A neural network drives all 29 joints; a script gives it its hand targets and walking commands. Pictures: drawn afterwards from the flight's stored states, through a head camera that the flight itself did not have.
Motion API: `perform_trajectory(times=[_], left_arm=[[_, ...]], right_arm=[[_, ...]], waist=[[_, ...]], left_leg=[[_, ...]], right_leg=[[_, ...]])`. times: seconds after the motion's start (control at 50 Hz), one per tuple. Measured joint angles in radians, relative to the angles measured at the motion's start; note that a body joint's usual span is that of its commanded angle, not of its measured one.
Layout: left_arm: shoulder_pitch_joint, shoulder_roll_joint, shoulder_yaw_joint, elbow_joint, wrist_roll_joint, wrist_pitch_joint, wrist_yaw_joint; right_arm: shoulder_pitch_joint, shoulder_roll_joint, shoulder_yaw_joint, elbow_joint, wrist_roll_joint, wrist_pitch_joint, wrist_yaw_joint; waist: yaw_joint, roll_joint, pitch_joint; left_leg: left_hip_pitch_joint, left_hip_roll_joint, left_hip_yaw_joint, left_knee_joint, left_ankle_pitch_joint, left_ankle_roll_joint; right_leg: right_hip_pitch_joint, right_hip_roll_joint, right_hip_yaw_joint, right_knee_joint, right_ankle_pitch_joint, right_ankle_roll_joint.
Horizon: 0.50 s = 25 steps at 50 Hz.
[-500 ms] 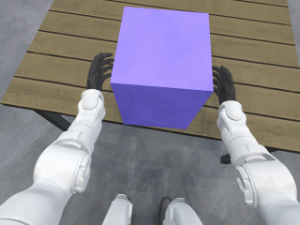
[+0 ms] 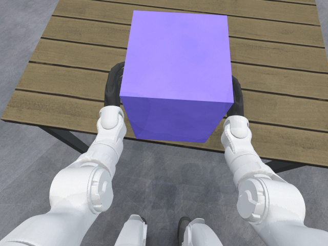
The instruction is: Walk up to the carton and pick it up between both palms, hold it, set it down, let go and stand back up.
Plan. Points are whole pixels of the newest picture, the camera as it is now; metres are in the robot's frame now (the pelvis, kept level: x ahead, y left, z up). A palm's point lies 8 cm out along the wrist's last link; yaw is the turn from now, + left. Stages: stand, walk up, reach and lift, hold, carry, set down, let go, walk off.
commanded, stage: reach and lift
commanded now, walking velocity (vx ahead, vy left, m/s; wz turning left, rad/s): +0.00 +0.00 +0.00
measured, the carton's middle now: (174, 86) +0.50 +0.01 -0.01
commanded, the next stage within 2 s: none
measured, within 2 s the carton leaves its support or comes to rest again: neither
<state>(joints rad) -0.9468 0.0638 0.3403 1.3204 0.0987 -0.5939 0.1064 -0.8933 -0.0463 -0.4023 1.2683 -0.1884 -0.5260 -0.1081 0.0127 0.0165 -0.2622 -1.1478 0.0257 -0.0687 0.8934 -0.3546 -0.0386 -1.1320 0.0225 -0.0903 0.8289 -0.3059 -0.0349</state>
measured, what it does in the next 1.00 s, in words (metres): stands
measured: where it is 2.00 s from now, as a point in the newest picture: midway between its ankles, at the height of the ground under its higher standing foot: outside the picture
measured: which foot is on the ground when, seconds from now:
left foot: down 0.00-1.00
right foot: down 0.00-1.00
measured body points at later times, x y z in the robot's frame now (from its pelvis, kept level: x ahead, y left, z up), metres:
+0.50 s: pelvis +0.00 +0.00 +0.00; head +0.17 +0.01 +0.42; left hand +0.46 +0.16 +0.00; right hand +0.46 -0.14 -0.01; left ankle +0.01 +0.13 -0.68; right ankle +0.02 -0.10 -0.68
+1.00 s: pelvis +0.00 +0.00 +0.00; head +0.17 +0.01 +0.42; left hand +0.46 +0.16 +0.00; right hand +0.46 -0.14 -0.02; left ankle +0.01 +0.13 -0.68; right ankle +0.02 -0.10 -0.68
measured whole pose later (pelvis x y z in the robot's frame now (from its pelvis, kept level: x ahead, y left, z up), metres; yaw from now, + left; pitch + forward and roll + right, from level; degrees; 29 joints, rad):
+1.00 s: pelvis +0.00 +0.00 +0.00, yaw +0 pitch +35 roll -2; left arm -0.94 0.06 0.33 1.35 0.08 -0.67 0.11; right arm -0.89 -0.04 -0.41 1.32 -0.20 -0.61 -0.13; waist 0.01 0.02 -0.26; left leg -1.14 0.03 -0.07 0.89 -0.36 -0.03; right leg -1.13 0.02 -0.09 0.82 -0.31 -0.04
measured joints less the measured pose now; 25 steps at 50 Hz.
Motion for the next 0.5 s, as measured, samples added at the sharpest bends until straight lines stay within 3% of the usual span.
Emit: perform_trajectory(times=[0.5], left_arm=[[0.006,-0.001,0.002,0.017,-0.007,-0.035,0.0]], right_arm=[[0.001,0.004,-0.009,0.018,-0.016,-0.03,-0.009]], waist=[[0.0,0.003,0.0]], left_leg=[[0.004,0.001,0.0,-0.004,-0.002,0.003]], right_leg=[[0.004,0.001,0.0,-0.006,0.0,0.0]])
